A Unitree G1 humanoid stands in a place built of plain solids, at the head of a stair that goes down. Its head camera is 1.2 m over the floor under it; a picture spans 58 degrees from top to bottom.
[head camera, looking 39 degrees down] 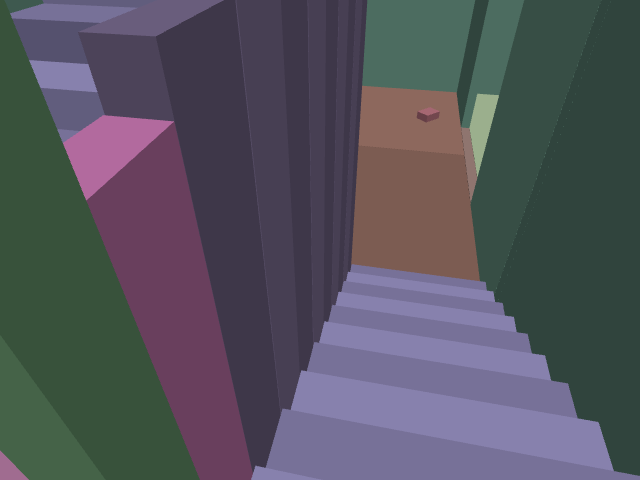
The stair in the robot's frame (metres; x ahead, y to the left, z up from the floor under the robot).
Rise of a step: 0.16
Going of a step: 0.28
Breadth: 1.24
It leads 11 degrees to the right of straight ahead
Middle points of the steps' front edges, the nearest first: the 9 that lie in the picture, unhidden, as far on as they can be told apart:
0.75 -0.47 -0.32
1.02 -0.52 -0.48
1.30 -0.58 -0.64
1.58 -0.63 -0.80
1.85 -0.69 -0.96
2.13 -0.75 -1.11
2.41 -0.80 -1.27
2.69 -0.86 -1.43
2.96 -0.91 -1.59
